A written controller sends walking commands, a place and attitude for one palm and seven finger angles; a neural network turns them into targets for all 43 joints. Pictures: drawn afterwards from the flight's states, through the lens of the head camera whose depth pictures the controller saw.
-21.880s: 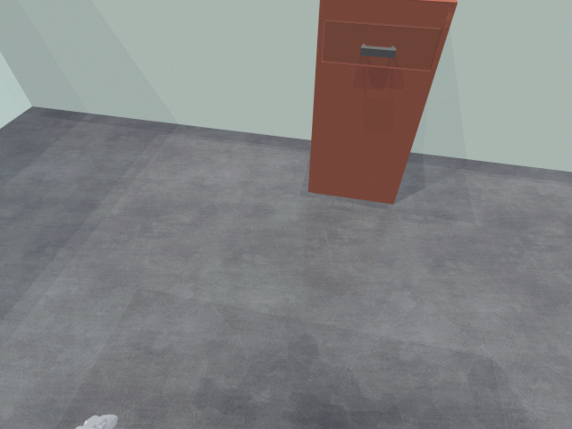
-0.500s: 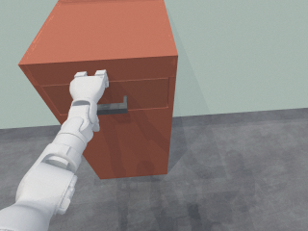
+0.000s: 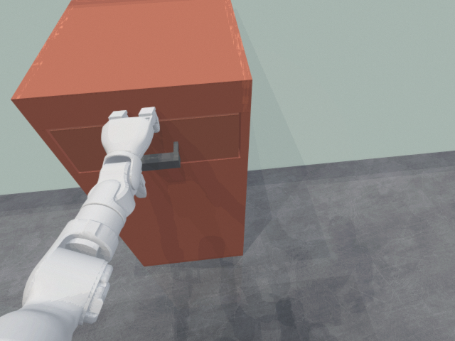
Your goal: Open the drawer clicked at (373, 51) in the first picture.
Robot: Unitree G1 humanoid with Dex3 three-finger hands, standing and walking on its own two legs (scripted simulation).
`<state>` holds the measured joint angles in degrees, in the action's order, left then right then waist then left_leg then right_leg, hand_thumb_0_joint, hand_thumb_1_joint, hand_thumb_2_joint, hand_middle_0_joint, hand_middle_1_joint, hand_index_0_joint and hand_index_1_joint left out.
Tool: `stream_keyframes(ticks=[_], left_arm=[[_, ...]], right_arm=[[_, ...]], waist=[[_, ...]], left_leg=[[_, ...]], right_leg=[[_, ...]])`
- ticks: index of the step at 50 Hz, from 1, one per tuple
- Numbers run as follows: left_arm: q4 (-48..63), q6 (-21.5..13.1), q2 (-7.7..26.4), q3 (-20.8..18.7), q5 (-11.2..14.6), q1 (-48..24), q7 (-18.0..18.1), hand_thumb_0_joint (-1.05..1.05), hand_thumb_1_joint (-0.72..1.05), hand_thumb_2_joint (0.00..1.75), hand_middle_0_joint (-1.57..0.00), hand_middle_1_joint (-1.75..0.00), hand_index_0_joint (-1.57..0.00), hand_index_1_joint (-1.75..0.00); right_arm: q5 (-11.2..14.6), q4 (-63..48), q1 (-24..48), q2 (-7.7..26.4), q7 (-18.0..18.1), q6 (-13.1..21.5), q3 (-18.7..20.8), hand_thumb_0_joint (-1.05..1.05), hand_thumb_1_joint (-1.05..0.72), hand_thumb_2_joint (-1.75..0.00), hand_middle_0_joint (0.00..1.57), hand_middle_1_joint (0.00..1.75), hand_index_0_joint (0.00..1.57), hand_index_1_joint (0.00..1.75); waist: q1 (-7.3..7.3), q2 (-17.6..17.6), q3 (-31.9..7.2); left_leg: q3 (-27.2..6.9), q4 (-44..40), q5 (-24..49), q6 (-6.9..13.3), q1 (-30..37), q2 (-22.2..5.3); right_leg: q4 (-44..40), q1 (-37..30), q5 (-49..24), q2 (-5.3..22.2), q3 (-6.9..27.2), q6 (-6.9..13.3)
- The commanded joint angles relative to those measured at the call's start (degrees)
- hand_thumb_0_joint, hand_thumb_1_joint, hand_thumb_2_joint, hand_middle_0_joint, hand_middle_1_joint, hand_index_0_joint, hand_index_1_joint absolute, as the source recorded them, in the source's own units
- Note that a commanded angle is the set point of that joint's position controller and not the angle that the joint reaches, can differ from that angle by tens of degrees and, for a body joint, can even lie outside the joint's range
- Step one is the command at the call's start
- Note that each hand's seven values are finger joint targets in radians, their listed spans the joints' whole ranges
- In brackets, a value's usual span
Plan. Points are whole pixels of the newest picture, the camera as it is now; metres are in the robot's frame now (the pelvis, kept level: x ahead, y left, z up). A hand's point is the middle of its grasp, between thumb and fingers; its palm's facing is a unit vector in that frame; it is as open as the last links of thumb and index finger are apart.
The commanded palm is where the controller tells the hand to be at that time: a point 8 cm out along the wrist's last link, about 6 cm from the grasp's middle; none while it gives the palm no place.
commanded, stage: lower the fingers behind the handle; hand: left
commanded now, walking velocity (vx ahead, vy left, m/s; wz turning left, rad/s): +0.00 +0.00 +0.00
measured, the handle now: (152, 155) +0.51 +0.15 +0.01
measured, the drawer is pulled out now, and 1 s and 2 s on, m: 0.00 0.00 0.00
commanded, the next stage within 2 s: lift the fingers back up to retry in 1.56 s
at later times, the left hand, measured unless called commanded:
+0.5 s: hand (133, 168) +0.45 +0.18 +0.03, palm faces +0.00 -0.03 -1.00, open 13.8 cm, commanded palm +0.43 +0.18 +0.09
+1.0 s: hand (134, 170) +0.46 +0.18 +0.02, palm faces -0.03 +0.02 -1.00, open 13.7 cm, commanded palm +0.44 +0.19 +0.05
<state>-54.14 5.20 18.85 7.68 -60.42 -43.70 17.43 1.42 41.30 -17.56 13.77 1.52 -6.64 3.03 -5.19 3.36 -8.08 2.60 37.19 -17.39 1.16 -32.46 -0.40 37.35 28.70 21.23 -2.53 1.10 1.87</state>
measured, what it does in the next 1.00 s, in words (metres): stands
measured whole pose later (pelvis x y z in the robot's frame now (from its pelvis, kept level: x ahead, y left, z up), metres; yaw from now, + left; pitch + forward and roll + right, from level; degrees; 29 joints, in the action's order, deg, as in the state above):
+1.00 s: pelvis -0.02 +0.01 -0.02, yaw +1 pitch +17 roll -1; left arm -65.1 7.2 19.6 9.1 -62.3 -49.6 21.1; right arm 0.7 40.4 -19.0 13.8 1.3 -5.9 2.5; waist -7.1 2.4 -9.6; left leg 1.6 45.0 -18.8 1.7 -43.4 -0.5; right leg 44.1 38.8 22.6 -2.6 -0.1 1.4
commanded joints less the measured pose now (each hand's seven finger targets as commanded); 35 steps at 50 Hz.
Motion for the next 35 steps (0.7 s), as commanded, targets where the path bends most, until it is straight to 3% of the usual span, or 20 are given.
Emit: stream_keyframes(ticks=[1, 3, 7, 8, 9, 12, 14, 15, 17, 19, 22, 26, 28, 31, 33, 35], left_arm=[[7.6, 3.8, 17.3, -6.6, 0.1, -26.3, 2.0, 0.00, -0.50, 0.30, -0.30, -1.20, -0.30, -1.20], [5.9, 4.0, 15.6, -4.9, 0.1, -25.0, 1.3, 0.00, -0.50, 0.30, -0.30, -1.20, -0.30, -1.20], [5.5, 3.0, 18.0, -6.8, -0.6, -22.1, 0.4, 0.00, -0.50, 0.30, -0.30, -1.20, -0.30, -1.20], [4.7, 3.0, 15.9, -5.1, -0.3, -21.7, 0.1, 0.00, -0.50, 0.30, -0.30, -1.20, -0.30, -1.20], [4.5, 2.7, 16.1, -5.2, -0.3, -21.7, 0.0, 0.00, -0.50, 0.30, -0.30, -1.20, -0.30, -1.20], [7.6, 0.6, 13.2, -3.0, 0.2, -22.6, -0.6, 0.00, -0.50, 0.30, -0.30, -1.20, -0.30, -1.20], [9.5, -1.3, 13.4, -2.8, 0.2, -24.6, -0.5, 0.00, -0.50, 0.30, -0.30, -1.20, -0.30, -1.20], [11.0, -2.2, 11.3, -1.4, 0.2, -25.2, -0.4, 0.00, -0.50, 0.30, -0.30, -1.20, -0.30, -1.20], [14.6, -4.4, 11.6, -2.3, 0.2, -26.3, 0.5, 0.00, -0.50, 0.30, -0.30, -1.20, -0.30, -1.20], [14.0, -4.8, 10.6, -1.9, -0.2, -26.3, 2.0, 0.00, -0.50, 0.30, -0.30, -1.20, -0.30, -1.20], [11.6, -3.6, 10.8, -2.6, -0.7, -27.6, 4.6, 0.00, -0.50, 0.30, -0.30, -1.20, -0.30, -1.20], [9.3, -0.7, 12.7, -4.8, -1.3, -27.5, 6.9, 0.00, -0.50, 0.30, -0.30, -1.20, -0.30, -1.20], [5.7, 1.4, 10.2, -2.5, -1.3, -27.4, 6.9, 0.00, -0.50, 0.30, -0.30, -1.20, -0.30, -1.20], [4.8, 2.3, 13.5, -5.2, -0.9, -26.9, 6.1, 0.00, -0.50, 0.30, -0.30, -1.20, -0.30, -1.20], [2.0, 3.0, 10.8, -2.4, -0.9, -26.8, 5.3, 0.00, -0.50, 0.30, -0.30, -1.20, -0.30, -1.20], [-0.1, 3.6, 11.4, -2.6, -1.0, -25.6, 4.8, 0.00, -0.50, 0.30, -0.30, -1.20, -0.30, -1.20]], right_arm=[[0.3, -5.5, -1.0, 8.3, 1.1, 1.1, 2.0, 0.00, -0.90, -0.90, 0.20, 0.30, 0.20, 0.30], [0.4, -5.5, -1.2, 8.3, 1.2, 1.1, 2.0, 0.00, -0.90, -0.90, 0.20, 0.30, 0.20, 0.30], [0.3, -6.2, -1.2, 8.3, 1.5, 0.8, 1.9, 0.00, -0.90, -0.90, 0.20, 0.30, 0.20, 0.30], [0.3, -6.3, -1.2, 8.3, 1.6, 0.9, 1.8, 0.00, -0.90, -0.90, 0.20, 0.30, 0.20, 0.30], [0.4, -6.3, -1.4, 8.5, 1.5, 0.9, 1.8, 0.00, -0.90, -0.90, 0.20, 0.30, 0.20, 0.30], [0.3, -6.9, -1.9, 8.3, 1.3, 1.4, 2.3, 0.00, -0.90, -0.90, 0.20, 0.30, 0.20, 0.30], [0.3, -6.5, -2.6, 8.4, 1.4, 1.7, 2.6, 0.00, -0.90, -0.90, 0.20, 0.30, 0.20, 0.30], [0.2, -6.4, -2.6, 8.2, 1.3, 2.0, 2.9, 0.00, -0.90, -0.90, 0.20, 0.30, 0.20, 0.30], [-0.2, -6.0, -3.4, 8.0, 1.0, 2.6, 3.5, 0.00, -0.90, -0.90, 0.20, 0.30, 0.20, 0.30], [-0.3, -5.2, -3.8, 7.9, 0.8, 2.7, 3.7, 0.00, -0.90, -0.90, 0.20, 0.30, 0.20, 0.30], [-0.5, -3.9, -4.3, 8.0, 0.1, 2.9, 3.8, 0.00, -0.90, -0.90, 0.20, 0.30, 0.20, 0.30], [-0.8, -3.6, -4.1, 8.1, -0.4, 2.4, 3.7, 0.00, -0.90, -0.90, 0.20, 0.30, 0.20, 0.30], [-0.7, -3.4, -4.2, 8.1, -0.5, 2.1, 3.5, 0.00, -0.90, -0.90, 0.20, 0.30, 0.20, 0.30], [-0.9, -3.9, -4.2, 8.5, -0.1, 1.8, 3.2, 0.00, -0.90, -0.90, 0.20, 0.30, 0.20, 0.30], [-0.7, -3.7, -4.6, 8.3, 0.0, 1.6, 3.0, 0.00, -0.90, -0.90, 0.20, 0.30, 0.20, 0.30], [-0.6, -3.9, -4.6, 8.5, 0.2, 1.4, 2.6, 0.00, -0.90, -0.90, 0.20, 0.30, 0.20, 0.30]], waist=[[1.01, -5.4, -18.8], [0.73, -6.0, -16.5], [1.86, -5.8, -18.1], [1.08, -6.8, -15.9], [1.11, -6.9, -15.3], [0.29, -4.6, -16.8], [-0.55, -4.6, -17.1], [-0.99, -3.9, -17.4], [-0.56, -1.1, -21.4], [-1.22, -1.3, -20.3], [-1.55, -1.7, -20.0], [-0.62, -1.1, -23.1], [-1.51, -2.6, -20.5], [-0.74, -3.4, -23.2], [-1.95, -5.0, -19.5], [-1.81, -5.1, -17.5]], left_leg=[[0.5, -2.2, 18.3, 1.6, 12.7, 2.0], [0.5, -2.6, 16.7, 1.6, 11.6, 2.1], [1.0, -2.4, 17.3, 1.6, 10.8, 2.1], [1.0, -2.3, 16.4, 1.7, 10.2, 2.1], [1.0, -2.4, 15.6, 1.6, 9.8, 2.0], [0.9, -1.3, 16.7, 1.8, 11.7, 2.1], [0.3, -0.6, 16.2, 1.9, 12.0, 2.0], [0.2, -0.2, 16.7, 1.9, 13.2, 2.0], [-0.2, 1.1, 19.8, 1.9, 15.6, 1.9], [-0.6, 2.1, 20.5, 1.7, 15.3, 1.8], [-1.1, 2.8, 19.9, 1.5, 14.0, 1.7], [-1.1, 3.6, 21.4, 1.2, 13.3, 1.8], [-1.0, 3.3, 19.1, 1.3, 11.3, 1.8], [-0.7, 3.4, 19.6, 1.4, 10.5, 1.9], [-0.7, 3.1, 17.3, 1.5, 9.0, 1.8], [-0.5, 2.9, 15.5, 1.6, 7.4, 2.0]], right_leg=[[-5.2, -8.5, -24.1, -0.3, -0.3, -0.4], [-5.5, -7.1, -22.9, -0.2, -0.3, -0.6], [-5.0, -9.2, -24.6, 0.2, 0.1, -0.6], [-5.5, -7.9, -24.3, 0.2, 0.1, -0.8], [-5.5, -7.3, -23.1, 0.2, 0.1, -0.8], [-5.1, -6.2, -23.8, 0.1, 0.4, -0.6], [-4.7, -4.5, -22.7, 0.0, 0.4, -0.6], [-4.6, -3.4, -22.6, -0.2, 0.3, -0.5], [-3.3, -3.2, -24.1, -0.4, 0.3, -0.2], [-2.4, -0.7, -23.9, -0.6, -0.2, -0.2], [-1.6, 1.2, -22.1, -0.9, -0.6, 0.0], [-0.3, 0.2, -23.2, -1.2, -1.0, 0.4], [-0.6, 1.6, -21.9, -1.2, -1.2, 0.0], [-0.4, -1.5, -24.0, -1.0, -0.6, -0.1], [-0.9, 0.6, -21.9, -1.0, -1.0, -0.3], [-1.4, 1.2, -20.5, -0.9, -0.7, -0.4]])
